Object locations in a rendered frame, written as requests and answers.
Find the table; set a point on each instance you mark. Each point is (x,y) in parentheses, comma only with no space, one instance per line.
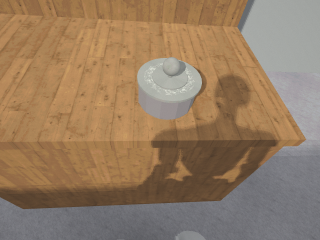
(72,131)

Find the lid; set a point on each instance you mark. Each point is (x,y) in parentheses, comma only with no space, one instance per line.
(169,89)

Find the pot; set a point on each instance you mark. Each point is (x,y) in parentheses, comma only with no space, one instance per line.
(163,110)

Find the knob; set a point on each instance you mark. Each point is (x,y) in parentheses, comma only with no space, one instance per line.
(171,66)

